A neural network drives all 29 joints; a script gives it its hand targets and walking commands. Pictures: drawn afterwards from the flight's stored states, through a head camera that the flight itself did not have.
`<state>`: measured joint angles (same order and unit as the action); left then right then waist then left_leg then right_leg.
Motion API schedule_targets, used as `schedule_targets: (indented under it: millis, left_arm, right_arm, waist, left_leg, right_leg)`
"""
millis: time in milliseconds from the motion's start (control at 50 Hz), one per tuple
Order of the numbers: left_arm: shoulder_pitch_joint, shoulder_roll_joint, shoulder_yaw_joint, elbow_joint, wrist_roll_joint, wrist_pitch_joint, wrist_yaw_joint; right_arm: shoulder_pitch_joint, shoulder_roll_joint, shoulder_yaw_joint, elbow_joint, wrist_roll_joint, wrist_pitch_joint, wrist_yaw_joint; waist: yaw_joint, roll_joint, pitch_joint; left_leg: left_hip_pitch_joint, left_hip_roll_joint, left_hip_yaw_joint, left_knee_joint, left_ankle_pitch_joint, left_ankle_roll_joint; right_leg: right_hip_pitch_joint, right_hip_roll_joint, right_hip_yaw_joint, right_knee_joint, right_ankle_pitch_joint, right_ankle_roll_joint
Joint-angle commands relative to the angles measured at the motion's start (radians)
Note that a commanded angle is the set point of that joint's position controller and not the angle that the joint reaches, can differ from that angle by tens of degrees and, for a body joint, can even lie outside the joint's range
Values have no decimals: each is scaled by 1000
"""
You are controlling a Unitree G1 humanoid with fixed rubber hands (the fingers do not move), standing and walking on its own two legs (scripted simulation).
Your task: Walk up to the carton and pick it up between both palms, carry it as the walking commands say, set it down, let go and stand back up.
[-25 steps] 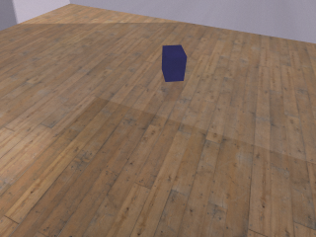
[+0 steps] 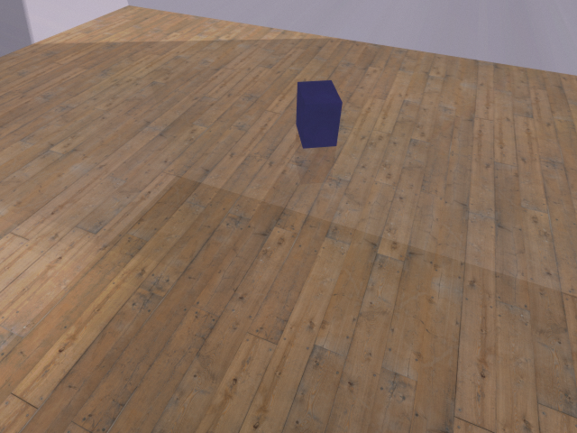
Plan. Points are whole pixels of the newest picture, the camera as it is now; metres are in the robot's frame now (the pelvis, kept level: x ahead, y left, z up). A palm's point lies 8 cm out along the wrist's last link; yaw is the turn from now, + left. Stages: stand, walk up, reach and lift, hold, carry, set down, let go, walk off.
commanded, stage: walk up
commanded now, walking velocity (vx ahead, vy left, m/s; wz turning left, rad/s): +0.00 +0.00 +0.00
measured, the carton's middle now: (317, 114) +1.97 -0.15 -0.63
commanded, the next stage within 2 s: none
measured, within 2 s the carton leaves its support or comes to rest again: neither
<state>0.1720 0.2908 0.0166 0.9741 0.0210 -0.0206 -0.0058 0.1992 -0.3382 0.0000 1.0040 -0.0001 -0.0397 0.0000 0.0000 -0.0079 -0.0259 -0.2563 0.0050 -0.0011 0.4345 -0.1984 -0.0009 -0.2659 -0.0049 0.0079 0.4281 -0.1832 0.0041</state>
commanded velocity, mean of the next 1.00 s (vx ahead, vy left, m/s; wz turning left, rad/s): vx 0.00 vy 0.00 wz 0.00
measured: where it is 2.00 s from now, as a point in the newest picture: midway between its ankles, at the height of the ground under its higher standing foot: (324, 307)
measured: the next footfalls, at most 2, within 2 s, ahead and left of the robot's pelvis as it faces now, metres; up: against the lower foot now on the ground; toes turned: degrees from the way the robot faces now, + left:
right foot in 0.50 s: +0.13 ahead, -0.18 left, +0.00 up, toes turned -4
left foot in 0.94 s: +0.41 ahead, +0.05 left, +0.00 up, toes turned -1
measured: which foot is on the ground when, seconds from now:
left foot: down 0.00-0.48, up 0.50-0.92, down 0.94-1.00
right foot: down 0.00-0.26, up 0.28-0.48, down 0.50-0.96, up 0.98-1.00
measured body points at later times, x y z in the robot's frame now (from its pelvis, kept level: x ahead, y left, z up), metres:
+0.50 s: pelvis +0.04 -0.06 -0.01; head +0.03 -0.07 +0.44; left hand +0.13 +0.26 -0.12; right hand +0.12 -0.39 -0.12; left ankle +0.02 +0.12 -0.74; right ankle +0.09 -0.18 -0.74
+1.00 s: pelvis +0.26 -0.05 -0.02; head +0.29 -0.04 +0.43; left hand +0.29 +0.26 -0.15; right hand +0.34 -0.39 -0.12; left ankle +0.38 +0.05 -0.74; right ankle +0.11 -0.18 -0.71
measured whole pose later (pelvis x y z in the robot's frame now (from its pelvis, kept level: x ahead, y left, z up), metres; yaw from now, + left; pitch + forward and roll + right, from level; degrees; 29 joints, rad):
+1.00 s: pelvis +0.26 -0.05 -0.02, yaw -3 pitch +1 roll -1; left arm 0.35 0.39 0.08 0.99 0.02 -0.07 -0.06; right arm 0.19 -0.45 0.00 0.96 0.00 -0.08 0.07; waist 0.00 -0.01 0.04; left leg -0.46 0.02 0.03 0.57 -0.10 0.03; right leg -0.13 0.00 0.00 0.78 -0.46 -0.02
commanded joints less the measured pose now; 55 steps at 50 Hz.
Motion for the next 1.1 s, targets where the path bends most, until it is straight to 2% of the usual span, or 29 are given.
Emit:
schedule_targets:
  millis: [0, 60, 80, 160, 180, 200, 260, 280, 320, 400, 420, 440, 460, 480, 500, 520, 560, 580, 640, 680, 760, 840, 900, 920, 940, 960, 980, 1020, 1080]
  left_arm:
    - [-50, 244, 31, 22, -19, -32, 5]
    - [-79, 259, 45, 15, -18, -27, 11]
    - [-49, 249, 45, 27, -13, -27, 7]
    - [-75, 255, 42, 23, -17, -31, 7]
    - [27, 338, 103, -67, 6, -44, -37]
    - [0, 352, 112, -64, 15, -41, -56]
    - [-134, 266, 84, -103, 21, -33, -78]
    - [-136, 264, 91, -123, 21, -32, -74]
    - [-108, 307, 93, -111, 10, -46, -83]
    - [-18, 302, 111, -84, 11, -39, -108]
    - [85, 315, 128, -56, 10, -38, -102]
    - [197, 310, 130, -7, 17, -49, -90]
    - [331, 388, 157, 41, 31, -65, -68]
    - [319, 488, 168, 2, 29, -78, -45]
    - [227, 488, 174, -45, 12, -70, -35]
    - [128, 462, 156, -87, 4, -81, -31]
    - [39, 434, 152, -102, -3, -85, -36]
    - [110, 420, 152, -93, -8, -89, -37]
    - [153, 381, 148, -80, -23, -99, -37]
    - [183, 367, 131, -84, -29, -95, -42]
    - [201, 369, 145, -84, -26, -87, -44]
    - [228, 385, 133, -87, -22, -74, -45]
    - [185, 368, 131, -103, -31, -73, -42]
    - [167, 321, 119, -133, -22, -69, -40]
    - [204, 246, 97, -155, -25, -78, -41]
    - [189, 341, 114, -152, -18, -73, -32]
    - [195, 355, 94, -124, -15, -69, -35]
    - [123, 333, 90, -114, -22, -74, -51]
    - [131, 340, 99, -55, -8, -43, -72]
  right_arm:
    - [-48, -220, -43, -31, -17, -24, -5]
    - [-76, -185, -24, -30, -19, -32, -5]
    - [-51, -211, -38, -17, -19, -30, -4]
    - [-49, -214, -37, -15, -10, -27, -14]
    - [-11, -328, -104, -81, -39, -51, 19]
    - [-1, -353, -121, -74, -51, -53, 32]
    - [45, -383, -142, -80, -48, -66, 26]
    - [64, -391, -145, -93, -48, -70, 18]
    - [37, -382, -138, -100, -42, -69, 22]
    - [-137, -393, -134, -122, -57, -62, 39]
    - [-161, -399, -138, -124, -44, -52, 44]
    - [-164, -350, -123, -139, -43, -42, 42]
    - [-157, -257, -94, -155, -39, -37, 46]
    - [-163, -185, -58, -203, -45, -42, 35]
    - [-162, -287, -91, -162, -25, -35, 32]
    - [-116, -328, -105, -132, -18, -34, 45]
    - [-99, -344, -104, -137, -19, -39, 65]
    - [-109, -338, -105, -121, -25, -36, 70]
    - [-84, -318, -113, -107, -17, -27, 83]
    - [-154, -298, -99, -138, -18, -26, 83]
    - [-188, -279, -93, -145, -20, -31, 88]
    - [-266, -258, -90, -159, -26, -45, 79]
    - [-29, -266, -94, -107, -32, -61, 55]
    - [162, -327, -115, -55, -45, -68, 42]
    - [271, -435, -146, -56, -50, -68, 31]
    - [253, -463, -142, -70, -12, -81, 33]
    - [171, -438, -129, -93, 12, -83, 34]
    - [71, -388, -108, -126, -23, -75, 28]
    - [82, -367, -110, -119, -3, -82, 37]
  waist:
    - [-6, -28, -67]
    - [0, 18, -55]
    - [17, -32, -62]
    - [-1, -20, -7]
    - [2, 51, -161]
    - [-10, 35, -86]
    - [-84, 223, 116]
    - [-67, 99, 125]
    - [-60, 65, 39]
    - [33, 199, 56]
    - [87, 149, 37]
    - [130, -5, -8]
    - [178, -253, -49]
    - [162, -390, 86]
    - [129, -157, 102]
    - [51, -32, 151]
    - [18, -126, 153]
    - [38, -56, 132]
    - [29, -88, 124]
    - [50, -108, 116]
    - [61, -144, 137]
    - [92, -143, 125]
    - [-15, -65, -54]
    - [-91, 17, -145]
    - [-117, 229, -200]
    - [-102, 203, -172]
    - [-48, 66, -106]
    - [-12, 116, 64]
    - [-18, 112, 42]
  left_leg:
    - [105, 126, -108, -101, 108, 39]
    - [82, 120, -108, -108, 116, 42]
    - [96, 120, -116, -124, 64, 43]
    - [64, 123, -120, -140, 66, 37]
    - [139, 129, -150, -77, -457, 108]
    - [100, 162, -192, -103, -635, 138]
    - [253, 345, -411, -306, -664, 236]
    - [258, 389, -461, -299, -589, 262]
    - [260, 343, -363, -277, -540, 273]
    - [-5, 249, -179, -240, -468, 219]
    - [-86, 244, -136, -156, -505, 195]
    - [-121, 173, -49, 61, -478, 174]
    - [-359, 51, 87, 460, -451, 94]
    - [-663, -31, 67, 695, -442, 48]
    - [-677, 43, -118, 747, -303, 59]
    - [-591, 85, -100, 715, -143, 42]
    - [-484, 128, -68, 579, -71, 13]
    - [-455, 125, -73, 547, -58, 5]
    - [-471, 112, -45, 480, 47, -5]
    - [-460, 102, -23, 380, 40, -18]
    - [-412, 64, 15, 204, 59, -20]
    - [-266, 39, 79, 49, 58, 3]
    - [54, -10, 127, -64, 171, 46]
    - [319, 53, 25, -5, 43, 110]
    - [533, 305, -420, -31, -273, 220]
    - [523, 424, -679, -158, -463, 295]
    - [349, 399, -553, -163, -536, 257]
    - [128, 286, -387, -211, -454, 229]
    - [84, 248, -254, -256, -331, 202]
  right_leg:
    - [118, -129, 107, -106, 69, -47]
    - [102, -123, 102, -92, 58, -44]
    - [128, -117, 103, -89, 27, -45]
    - [96, -118, 99, -94, 33, -37]
    - [18, -74, 112, 18, -387, -82]
    - [-109, -61, 107, 57, -500, -83]
    - [-504, -51, 20, 432, -243, -37]
    - [-533, -81, 50, 502, -220, -16]
    - [-477, -111, 38, 480, -225, -2]
    - [-161, -93, -34, 260, -239, -9]
    - [18, -65, -77, 167, -166, -15]
    - [177, -21, -113, 15, -152, -15]
    - [383, -84, 136, -115, -327, -46]
    - [351, -292, 580, -309, -644, -85]
    - [276, -397, 736, -421, -890, -92]
    - [194, -364, 610, -372, -739, -114]
    - [146, -266, 391, -313, -474, -141]
    - [185, -261, 377, -332, -414, -128]
    - [244, -220, 280, -352, -299, -71]
    - [244, -211, 238, -369, -340, -135]
    - [314, -154, 99, -299, -99, -146]
    - [287, -199, 86, -206, 115, -169]
    - [269, -179, 1, 125, 388, -119]
    - [62, -116, -26, 400, 269, -90]
    - [-308, -2, -61, 712, -151, -58]
    - [-462, 38, 72, 847, -341, -76]
    - [-407, -42, 117, 812, -244, -79]
    - [-399, -65, 79, 758, -189, -69]
    - [-317, -81, 70, 615, -95, -8]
